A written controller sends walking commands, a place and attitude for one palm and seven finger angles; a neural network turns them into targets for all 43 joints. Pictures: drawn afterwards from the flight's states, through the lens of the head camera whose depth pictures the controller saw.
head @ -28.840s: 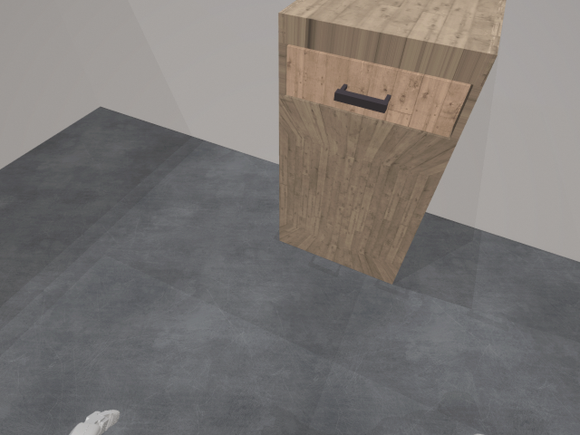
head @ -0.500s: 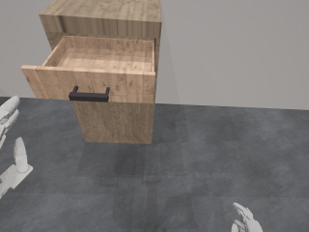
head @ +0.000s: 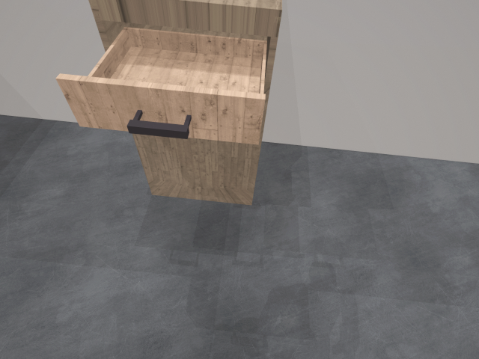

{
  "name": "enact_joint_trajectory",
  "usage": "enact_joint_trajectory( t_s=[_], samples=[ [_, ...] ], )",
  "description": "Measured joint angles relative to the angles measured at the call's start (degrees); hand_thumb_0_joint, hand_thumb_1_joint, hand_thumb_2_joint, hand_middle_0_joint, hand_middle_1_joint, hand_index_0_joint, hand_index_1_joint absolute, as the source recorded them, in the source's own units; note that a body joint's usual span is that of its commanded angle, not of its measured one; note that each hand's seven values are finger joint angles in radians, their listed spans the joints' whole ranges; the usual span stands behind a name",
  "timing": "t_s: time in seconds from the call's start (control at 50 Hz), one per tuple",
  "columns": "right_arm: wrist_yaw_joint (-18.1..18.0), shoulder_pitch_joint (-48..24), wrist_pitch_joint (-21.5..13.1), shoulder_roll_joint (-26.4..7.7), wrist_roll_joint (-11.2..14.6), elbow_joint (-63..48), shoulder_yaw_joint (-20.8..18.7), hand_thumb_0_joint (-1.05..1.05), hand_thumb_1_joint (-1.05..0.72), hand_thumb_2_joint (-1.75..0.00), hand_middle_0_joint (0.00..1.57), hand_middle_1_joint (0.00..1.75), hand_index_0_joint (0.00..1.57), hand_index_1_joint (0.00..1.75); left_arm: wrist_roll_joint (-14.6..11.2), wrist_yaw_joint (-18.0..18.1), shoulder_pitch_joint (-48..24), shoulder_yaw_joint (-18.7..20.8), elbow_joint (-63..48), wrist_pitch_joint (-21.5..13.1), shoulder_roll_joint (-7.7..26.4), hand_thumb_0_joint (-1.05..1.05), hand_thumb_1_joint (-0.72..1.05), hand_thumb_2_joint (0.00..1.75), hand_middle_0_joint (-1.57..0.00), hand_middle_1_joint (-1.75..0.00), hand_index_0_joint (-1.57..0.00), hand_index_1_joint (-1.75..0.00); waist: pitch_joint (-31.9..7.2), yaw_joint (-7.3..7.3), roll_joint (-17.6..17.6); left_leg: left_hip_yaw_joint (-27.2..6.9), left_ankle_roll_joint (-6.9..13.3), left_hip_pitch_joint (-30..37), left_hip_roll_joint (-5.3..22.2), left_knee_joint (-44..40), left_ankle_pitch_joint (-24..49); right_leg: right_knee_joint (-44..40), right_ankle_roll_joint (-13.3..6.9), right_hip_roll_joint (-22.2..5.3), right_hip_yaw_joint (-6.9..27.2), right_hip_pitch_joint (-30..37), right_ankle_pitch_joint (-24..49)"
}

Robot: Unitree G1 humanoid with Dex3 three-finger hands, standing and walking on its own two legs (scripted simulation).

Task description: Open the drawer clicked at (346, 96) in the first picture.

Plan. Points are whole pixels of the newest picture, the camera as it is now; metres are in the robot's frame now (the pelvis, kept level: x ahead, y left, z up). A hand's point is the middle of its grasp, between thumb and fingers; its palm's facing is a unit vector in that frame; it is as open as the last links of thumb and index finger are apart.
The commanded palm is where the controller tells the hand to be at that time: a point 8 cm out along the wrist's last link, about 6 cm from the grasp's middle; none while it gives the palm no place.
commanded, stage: let the arm hang, fingers relaxed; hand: left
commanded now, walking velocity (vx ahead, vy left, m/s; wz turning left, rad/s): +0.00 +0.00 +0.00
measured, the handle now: (161, 123) +0.59 +0.22 +0.01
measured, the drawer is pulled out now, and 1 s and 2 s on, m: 0.28 0.28 0.28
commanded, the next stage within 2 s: look to check the result in 0.72 s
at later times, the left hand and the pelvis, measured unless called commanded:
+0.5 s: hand out of the picture +0.01 +0.18 -0.16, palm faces -0.02 -0.98 -0.21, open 7.4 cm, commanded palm none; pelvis -0.01 +0.01 +0.01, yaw -2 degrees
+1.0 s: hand out of the picture +0.00 +0.17 -0.17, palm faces -0.01 -0.98 -0.20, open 7.4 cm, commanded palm none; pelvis +0.00 +0.00 +0.01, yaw -2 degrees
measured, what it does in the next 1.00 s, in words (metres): stands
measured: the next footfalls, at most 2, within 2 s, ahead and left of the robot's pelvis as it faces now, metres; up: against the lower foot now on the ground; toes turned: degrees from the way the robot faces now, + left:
none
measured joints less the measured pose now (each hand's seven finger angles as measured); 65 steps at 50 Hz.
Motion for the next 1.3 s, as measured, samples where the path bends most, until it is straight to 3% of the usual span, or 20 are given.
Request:
enact_joint_trajectory(
  t_s=[0.14, 0.3, 0.56, 1.3],
  samples=[
    [-0.69, 1.40, 0.23, -1.29, 0.47, 4.60, -0.74, 0.01, -0.92, -0.90, 0.20, 0.30, 0.20, 0.30, -0.05, -0.16, 1.48, -1.06, 9.91, -0.28, 1.21, -0.02, 0.95, 0.90, -0.21, -0.30, -0.21, -0.30, -0.30, -0.18, 2.67, 0.83, 0.44, 2.85, -0.29, -3.80, 1.68, -3.90, 0.45, -0.04, 0.84, 2.65, 2.04],
    [-0.43, 0.45, -0.19, 0.74, 0.58, 7.46, -0.14, 0.01, -0.91, -0.90, 0.20, 0.30, 0.20, 0.30, -0.17, 0.14, -0.48, -1.91, 14.28, -1.13, -0.35, 0.00, 0.91, 0.90, -0.20, -0.30, -0.20, -0.30, -0.59, -0.39, 4.26, 1.76, 0.76, 4.28, -0.72, -6.31, 3.25, -5.22, 0.76, -0.37, 1.76, 3.26, 3.25],
    [-0.60, 1.02, -0.79, 3.64, 0.46, 9.83, -0.27, 0.00, -0.91, -0.90, 0.20, 0.30, 0.20, 0.30, 0.01, 0.67, -3.47, -1.82, 15.10, -1.83, -2.96, 0.01, 0.92, 0.90, -0.20, -0.30, -0.20, -0.30, -1.38, -1.15, 3.19, 2.47, 0.62, 4.83, -0.71, -7.28, 3.75, -5.01, 0.63, -0.30, 2.47, 3.01, 3.38],
    [-0.89, -1.26, -1.03, 1.57, 0.49, 9.98, -1.24, 0.00, -0.91, -0.90, 0.20, 0.30, 0.20, 0.30, -0.07, 0.50, -4.51, -1.21, 15.57, -2.54, -2.16, 0.00, 0.90, 0.90, -0.20, -0.30, -0.20, -0.30, -0.48, -1.01, 3.15, 2.05, -0.17, 5.83, 0.08, -8.43, 3.33, -6.75, 0.01, 0.58, 2.12, 4.33, 3.11]
  ],
)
